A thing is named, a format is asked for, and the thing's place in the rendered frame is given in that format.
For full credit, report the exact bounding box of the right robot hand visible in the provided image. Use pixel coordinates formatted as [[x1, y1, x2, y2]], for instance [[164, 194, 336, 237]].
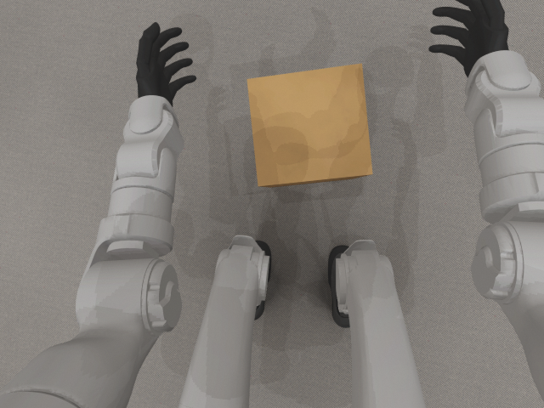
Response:
[[428, 0, 509, 78]]

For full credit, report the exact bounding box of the left robot thigh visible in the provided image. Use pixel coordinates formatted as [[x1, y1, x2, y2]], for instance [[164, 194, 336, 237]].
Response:
[[178, 245, 269, 408]]

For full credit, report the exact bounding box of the robot right upper arm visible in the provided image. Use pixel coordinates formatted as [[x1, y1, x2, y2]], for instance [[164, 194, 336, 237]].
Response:
[[471, 220, 544, 402]]

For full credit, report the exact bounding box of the carton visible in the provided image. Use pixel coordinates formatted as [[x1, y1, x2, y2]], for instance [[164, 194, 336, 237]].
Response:
[[247, 64, 372, 188]]

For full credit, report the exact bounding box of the left robot hand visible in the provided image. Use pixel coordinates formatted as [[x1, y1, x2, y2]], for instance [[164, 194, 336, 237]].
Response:
[[136, 22, 196, 107]]

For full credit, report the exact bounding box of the right robot forearm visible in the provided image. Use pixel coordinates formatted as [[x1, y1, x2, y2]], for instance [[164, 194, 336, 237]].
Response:
[[464, 50, 544, 224]]

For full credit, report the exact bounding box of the left robot forearm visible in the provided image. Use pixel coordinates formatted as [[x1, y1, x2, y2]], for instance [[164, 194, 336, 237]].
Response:
[[76, 95, 184, 327]]

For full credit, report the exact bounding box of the robot left shin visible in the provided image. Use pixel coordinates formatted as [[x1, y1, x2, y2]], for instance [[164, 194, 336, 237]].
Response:
[[215, 235, 262, 306]]

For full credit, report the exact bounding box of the robot left upper arm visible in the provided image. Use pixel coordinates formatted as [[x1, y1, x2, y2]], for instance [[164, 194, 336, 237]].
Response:
[[0, 258, 182, 408]]

